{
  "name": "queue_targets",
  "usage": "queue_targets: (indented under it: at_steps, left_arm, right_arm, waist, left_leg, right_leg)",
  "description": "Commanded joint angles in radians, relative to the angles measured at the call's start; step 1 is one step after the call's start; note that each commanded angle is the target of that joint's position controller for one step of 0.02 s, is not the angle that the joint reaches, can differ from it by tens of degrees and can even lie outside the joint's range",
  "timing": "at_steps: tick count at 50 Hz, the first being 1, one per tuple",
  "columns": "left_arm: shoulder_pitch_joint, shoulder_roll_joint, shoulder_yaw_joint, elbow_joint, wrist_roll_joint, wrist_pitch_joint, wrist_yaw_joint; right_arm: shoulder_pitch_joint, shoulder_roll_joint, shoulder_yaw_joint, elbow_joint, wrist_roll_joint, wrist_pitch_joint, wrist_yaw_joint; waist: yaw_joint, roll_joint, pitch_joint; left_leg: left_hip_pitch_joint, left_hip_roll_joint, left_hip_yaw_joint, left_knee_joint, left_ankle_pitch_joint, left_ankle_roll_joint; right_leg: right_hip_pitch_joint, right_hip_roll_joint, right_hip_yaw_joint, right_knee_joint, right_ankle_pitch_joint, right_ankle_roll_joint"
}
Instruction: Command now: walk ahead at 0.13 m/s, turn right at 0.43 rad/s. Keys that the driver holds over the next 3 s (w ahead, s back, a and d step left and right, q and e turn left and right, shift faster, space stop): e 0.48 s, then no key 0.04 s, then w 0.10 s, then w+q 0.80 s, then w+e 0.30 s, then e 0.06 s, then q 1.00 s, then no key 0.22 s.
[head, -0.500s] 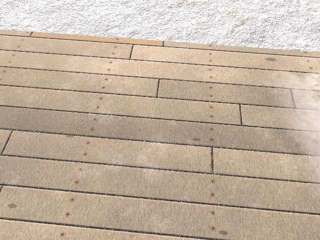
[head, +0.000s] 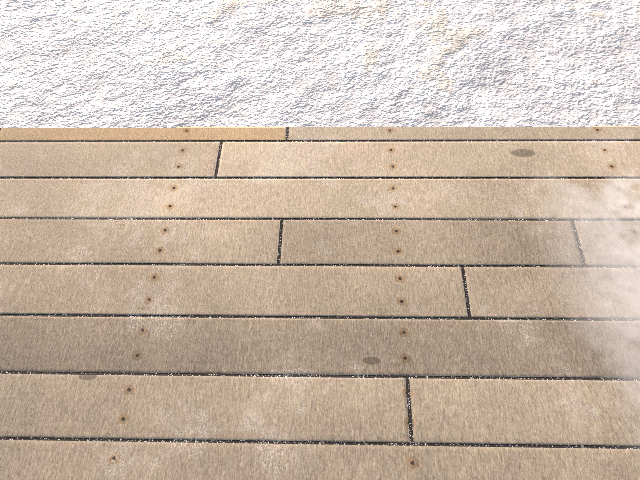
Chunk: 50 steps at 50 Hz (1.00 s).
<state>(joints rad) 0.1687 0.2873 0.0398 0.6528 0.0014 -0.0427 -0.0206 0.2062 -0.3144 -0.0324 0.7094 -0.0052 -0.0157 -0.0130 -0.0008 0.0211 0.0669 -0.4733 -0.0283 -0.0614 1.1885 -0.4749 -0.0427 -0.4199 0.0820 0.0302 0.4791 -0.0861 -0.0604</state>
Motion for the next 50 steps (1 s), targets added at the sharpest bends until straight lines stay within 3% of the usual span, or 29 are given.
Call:
queue_targets:
  at_steps: [1,3,5,9,12,14,15,16,17,18,19,20,21,24,26,28,31,34,35,36,37,38,39,41,42,46,50]
  left_arm:
    - [-0.003,0.161,0.052,-0.074,0.008,0.015,0.016]
    - [0.016,0.183,0.062,-0.069,0.001,0.022,0.027]
    - [0.009,0.192,0.068,-0.072,-0.01,0.035,0.038]
    - [0.002,0.186,0.071,-0.077,-0.012,0.063,0.048]
    - [0.013,0.181,0.073,-0.079,-0.013,0.075,0.05]
    - [-0.001,0.165,0.069,-0.083,-0.026,0.083,0.052]
    - [0.031,0.127,0.058,-0.083,-0.023,0.084,0.052]
    - [0.07,0.092,0.05,-0.107,-0.023,0.078,0.047]
    - [0.065,0.17,0.073,-0.098,-0.009,0.066,0.047]
    - [0.08,0.217,0.093,-0.077,-0.015,0.067,0.045]
    - [0.099,0.207,0.096,-0.053,-0.019,0.079,0.048]
    - [0.108,0.187,0.094,-0.043,-0.016,0.092,0.053]
    - [0.107,0.158,0.086,-0.043,-0.018,0.101,0.052]
    - [0.03,0.115,0.069,-0.084,-0.029,0.102,0.046]
    - [-0.003,0.095,0.058,-0.102,-0.022,0.097,0.042]
    - [-0.014,0.076,0.045,-0.11,-0.016,0.094,0.033]
    - [-0.004,0.089,0.041,-0.103,-0.017,0.086,0.02]
    - [0.115,0.075,0.042,-0.034,-0.013,0.06,0.014]
    - [0.193,0.094,0.048,-0.012,-0.013,0.053,0.021]
    - [0.309,0.162,0.06,0.005,-0.005,0.05,0.035]
    - [0.306,0.275,0.092,0.004,0.013,0.038,0.028]
    - [0.268,0.204,0.077,-0.006,0.013,0.013,0.028]
    - [0.218,0.147,0.059,0.001,0.005,-0.006,0.031]
    - [0.158,0.107,0.047,0.002,-0.003,-0.026,0.034]
    - [0.158,0.089,0.042,0.003,0.006,-0.034,0.037]
    - [0.158,0.087,0.048,0.025,0.015,-0.05,0.037]
    - [0.187,0.123,0.06,0.059,0.001,-0.048,0.04]
  right_arm:
    - [0.075,-0.077,-0.025,-0.052,-0.002,0.004,-0.018]
    - [0.064,-0.071,-0.025,-0.047,-0.01,0.003,-0.026]
    - [0.041,-0.07,-0.026,-0.047,-0.007,0.009,-0.028]
    - [-0.034,-0.067,-0.031,-0.069,0.002,0.008,-0.022]
    - [-0.043,-0.075,-0.039,-0.075,0.01,-0.015,-0.011]
    - [0.008,-0.085,-0.05,-0.057,0.011,-0.029,-0.006]
    - [0.028,-0.14,-0.065,-0.06,-0.003,-0.029,-0.01]
    - [-0.015,-0.229,-0.087,-0.063,-0.031,-0.013,-0.015]
    - [-0.016,-0.18,-0.081,-0.074,-0.048,-0.012,-0.013]
    - [-0.048,-0.13,-0.065,-0.089,-0.039,-0.013,-0.016]
    - [-0.087,-0.102,-0.057,-0.097,-0.024,-0.011,-0.019]
    - [-0.106,-0.086,-0.052,-0.1,-0.008,-0.009,-0.022]
    - [-0.108,-0.081,-0.048,-0.099,-0.003,-0.006,-0.025]
    - [-0.065,-0.094,-0.054,-0.084,-0.013,0.011,-0.032]
    - [-0.035,-0.113,-0.061,-0.07,-0.012,0.018,-0.031]
    - [-0.022,-0.139,-0.071,-0.062,0.001,0.02,-0.023]
    - [-0.021,-0.164,-0.076,-0.046,0.021,0.013,-0.003]
    - [-0.017,-0.132,-0.057,-0.013,0.046,0.004,0.019]
    - [-0.024,-0.078,-0.037,-0.011,0.036,-0.008,0.026]
    - [-0.068,0.023,-0.004,-0.042,0.003,-0.024,0.042]
    - [-0.099,-0.039,-0.025,-0.087,0.026,-0.037,0.034]
    - [-0.132,-0.119,-0.05,-0.081,0.044,-0.043,0.027]
    - [-0.101,-0.127,-0.06,-0.064,0.054,-0.042,0.029]
    - [-0.061,-0.115,-0.067,-0.028,0.041,-0.039,0.026]
    - [-0.051,-0.094,-0.064,-0.017,0.037,-0.04,0.027]
    - [-0.042,-0.04,-0.051,-0.015,0.033,-0.037,0.036]
    - [-0.153,-0.001,-0.027,-0.071,0.026,-0.036,0.059]
  waist:
    - [-0.033,-0.11,-0.158]
    - [-0.022,-0.109,-0.202]
    - [-0.016,-0.112,-0.23]
    - [0.007,-0.157,-0.184]
    - [0.011,-0.185,-0.174]
    - [-0.026,-0.178,-0.171]
    - [-0.013,-0.094,-0.197]
    - [0.048,0.206,-0.153]
    - [0.009,0.231,-0.155]
    - [0.02,0.144,-0.149]
    - [0.034,0.099,-0.13]
    - [0.031,0.093,-0.116]
    - [0.026,0.098,-0.103]
    - [-0.019,0.139,-0.096]
    - [-0.041,0.148,-0.125]
    - [-0.056,0.151,-0.151]
    - [-0.053,0.181,-0.108]
    - [0.026,0.112,-0.065]
    - [0.063,0.073,-0.107]
    - [0.097,-0.156,-0.18]
    - [0.107,-0.272,-0.099]
    - [0.117,-0.178,-0.019]
    - [0.082,-0.203,0.037]
    - [0.052,-0.182,0.066]
    - [0.046,-0.149,0.057]
    - [0.038,-0.118,0.025]
    - [0.077,-0.1,0.076]
  left_leg:
    - [-0.03,0.033,-0.008,-0.151,0.031,-0.027]
    - [-0.008,0.02,-0.014,-0.233,0.086,-0.045]
    - [0.021,0.012,-0.026,-0.298,0.16,-0.051]
    - [0.047,-0.006,-0.044,-0.424,0.189,-0.042]
    - [0.091,-0.018,-0.047,-0.568,0.175,-0.02]
    - [0.219,0.002,-0.034,-0.791,0.307,0.011]
    - [0.333,0.145,-0.133,-0.843,0.346,0.062]
    - [0.383,0.338,-0.362,-0.87,0.516,0.203]
    - [0.343,0.436,-0.463,-0.887,0.597,0.306]
    - [0.322,0.407,-0.387,-0.87,0.601,0.299]
    - [0.31,0.342,-0.289,-0.854,0.582,0.258]
    - [0.32,0.305,-0.228,-0.845,0.571,0.234]
    - [0.317,0.286,-0.18,-0.845,0.596,0.231]
    - [0.379,0.262,-0.095,-0.857,0.619,0.247]
    - [0.418,0.282,-0.092,-0.843,0.66,0.265]
    - [0.396,0.288,-0.089,-0.886,0.41,0.266]
    - [0.293,0.292,-0.111,-0.949,0.115,0.263]
    - [0.143,0.246,-0.094,-0.893,0.076,0.216]
    - [0.029,0.202,-0.058,-0.802,0.08,0.161]
    - [-0.15,0.095,0.058,-0.478,-0.056,0.074]
    - [-0.331,0.044,0.079,-0.308,-0.138,0.046]
    - [-0.36,0.089,-0.011,-0.18,-0.072,0.049]
    - [-0.407,0.089,-0.049,-0.152,0.025,0.06]
    - [-0.425,0.096,-0.078,-0.145,0.173,0.056]
    - [-0.403,0.09,-0.08,-0.129,0.242,0.052]
    - [-0.338,0.089,-0.042,-0.217,0.417,0.014]
    - [-0.253,0.101,0.046,-0.428,0.518,0.022]
  right_leg:
    - [0.138,-0.235,0.292,-0.17,0.276,-0.194]
    - [0.145,-0.24,0.293,-0.147,0.347,-0.2]
    - [0.134,-0.226,0.305,-0.145,0.224,-0.179]
    - [0.105,-0.198,0.378,-0.158,-0.062,-0.149]
    - [0.158,-0.2,0.45,-0.118,-0.026,-0.134]
    - [0.145,-0.158,0.453,-0.056,-0.014,-0.088]
    - [0.072,-0.106,0.399,0.048,-0.174,-0.038]
    - [-0.127,0.055,0.193,0.227,-0.443,0.028]
    - [-0.178,0.032,0.134,0.479,-0.54,0.079]
    - [-0.174,-0.001,0.137,0.604,-0.487,0.099]
    - [-0.174,-0.012,0.121,0.659,-0.435,0.117]
    - [-0.196,-0.02,0.111,0.711,-0.385,0.135]
    - [-0.204,-0.026,0.096,0.742,-0.357,0.149]
    - [-0.221,-0.052,0.028,0.635,-0.306,0.173]
    - [-0.171,-0.071,0.023,0.532,-0.332,0.176]
    - [-0.084,-0.086,-0.012,0.403,-0.342,0.154]
    - [0.055,-0.07,-0.066,0.223,-0.356,0.101]
    - [0.339,-0.041,-0.095,-0.124,-0.158,0.02]
    - [0.525,-0.103,-0.015,-0.134,-0.147,-0.001]
    - [0.701,-0.33,0.258,-0.162,-0.101,-0.053]
    - [0.564,-0.511,0.492,-0.26,-0.335,-0.21]
    - [0.495,-0.482,0.481,-0.311,-0.494,-0.228]
    - [0.488,-0.427,0.403,-0.332,-0.534,-0.182]
    - [0.487,-0.375,0.256,-0.36,-0.354,-0.117]
    - [0.474,-0.352,0.182,-0.362,-0.23,-0.099]
    - [0.427,-0.316,-0.014,-0.368,0.008,-0.093]
    - [0.376,-0.327,-0.117,-0.393,0.058,-0.09]
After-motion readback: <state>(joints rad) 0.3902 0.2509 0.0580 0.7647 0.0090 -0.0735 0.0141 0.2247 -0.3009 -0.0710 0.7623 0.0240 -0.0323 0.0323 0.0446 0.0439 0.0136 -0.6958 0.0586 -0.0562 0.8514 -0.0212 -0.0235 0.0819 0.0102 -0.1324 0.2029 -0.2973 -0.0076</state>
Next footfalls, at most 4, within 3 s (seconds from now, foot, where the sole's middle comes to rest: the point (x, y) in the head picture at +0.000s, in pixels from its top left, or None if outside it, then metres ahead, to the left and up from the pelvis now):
0.30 left None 0.16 0.14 -0.77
0.70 right None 0.05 -0.09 -0.77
1.18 left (313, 478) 0.44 0.07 -0.77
1.70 right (406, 343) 0.73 -0.14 -0.77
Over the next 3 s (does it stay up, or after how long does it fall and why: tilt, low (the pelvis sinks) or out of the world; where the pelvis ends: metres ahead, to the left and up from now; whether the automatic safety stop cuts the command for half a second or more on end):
stays up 0.75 -0.10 0.01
